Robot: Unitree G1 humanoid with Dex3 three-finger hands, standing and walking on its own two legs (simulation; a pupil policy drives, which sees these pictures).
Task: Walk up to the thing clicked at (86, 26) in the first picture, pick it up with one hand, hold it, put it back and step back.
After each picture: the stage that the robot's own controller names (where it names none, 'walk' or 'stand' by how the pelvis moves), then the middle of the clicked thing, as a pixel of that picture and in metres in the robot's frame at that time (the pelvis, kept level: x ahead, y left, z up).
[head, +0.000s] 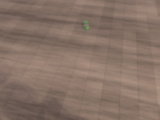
stand; (85, 25) +1.72 +0.00 -0.72
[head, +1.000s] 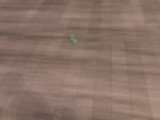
walk; (72, 39) +1.58 +0.27 -0.70
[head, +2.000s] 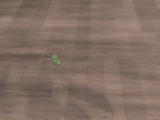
walk; (55, 60) +1.07 +0.39 -0.72
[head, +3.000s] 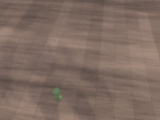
walk; (57, 94) +0.67 +0.27 -0.70
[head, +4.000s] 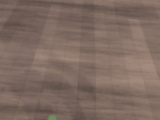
walk; out of the picture +0.44 +0.19 -0.71
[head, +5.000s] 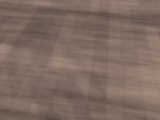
stand; out of the picture +0.40 +0.19 -0.72
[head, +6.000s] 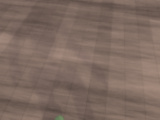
stand; out of the picture +0.41 +0.19 -0.71
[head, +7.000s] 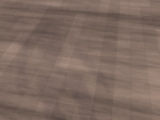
stand; out of the picture +0.41 +0.18 -0.73
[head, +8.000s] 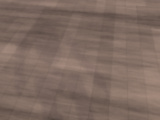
stand; out of the picture +0.40 +0.20 -0.73
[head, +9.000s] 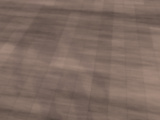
stand; out of the picture +0.39 +0.20 -0.73
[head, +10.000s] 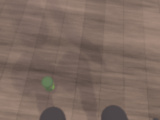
go down; (48, 84) +0.44 +0.19 -0.51
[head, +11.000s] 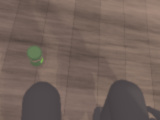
go down; (35, 56) +0.49 +0.21 -0.32
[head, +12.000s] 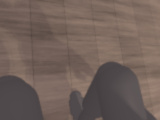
close in; out of the picture +0.47 +0.25 -0.24
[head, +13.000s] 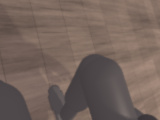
close; out of the picture +0.47 +0.28 -0.23
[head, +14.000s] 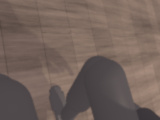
lift; out of the picture +0.44 +0.26 -0.24
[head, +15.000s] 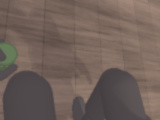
lift; (3, 57) +0.38 +0.23 -0.16
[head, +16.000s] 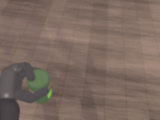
lift; (40, 87) +0.33 +0.16 +0.01
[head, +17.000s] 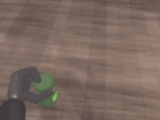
hold; (46, 90) +0.33 +0.15 -0.01
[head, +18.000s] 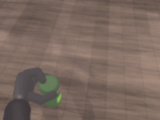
crouch; (50, 91) +0.32 +0.14 -0.02
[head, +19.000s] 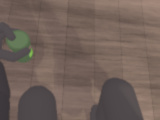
crouch; (21, 47) +0.46 +0.18 -0.10
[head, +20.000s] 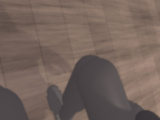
lower; out of the picture +0.44 +0.26 -0.24
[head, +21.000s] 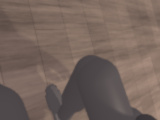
lower; out of the picture +0.44 +0.27 -0.24
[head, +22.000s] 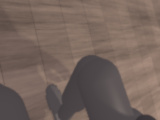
lower; out of the picture +0.44 +0.27 -0.24
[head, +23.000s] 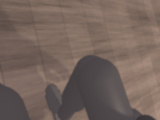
lower; out of the picture +0.44 +0.27 -0.24
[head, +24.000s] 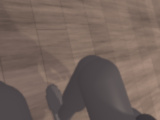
open; out of the picture +0.44 +0.26 -0.24
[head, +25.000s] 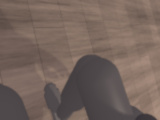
rise; out of the picture +0.43 +0.26 -0.24
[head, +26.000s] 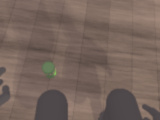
walk; (49, 70) +0.46 +0.18 -0.41
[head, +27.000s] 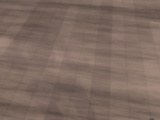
stand; out of the picture +0.38 +0.16 -0.66
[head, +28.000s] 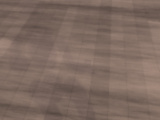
stand; out of the picture +0.39 +0.17 -0.67
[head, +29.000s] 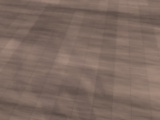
stand; out of the picture +0.39 +0.15 -0.71
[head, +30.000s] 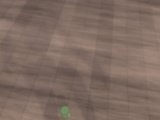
walk; (65, 112) +0.43 +0.12 -0.70
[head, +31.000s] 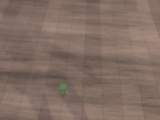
walk; (63, 89) +0.59 +0.15 -0.70
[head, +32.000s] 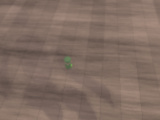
walk; (68, 62) +0.91 +0.22 -0.70
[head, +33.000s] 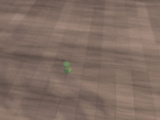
stand; (66, 67) +0.98 +0.20 -0.71
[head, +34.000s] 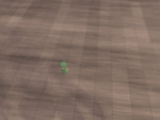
stand; (64, 67) +1.01 +0.21 -0.72
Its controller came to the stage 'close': yes
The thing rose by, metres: 0.71
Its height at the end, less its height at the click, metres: +0.00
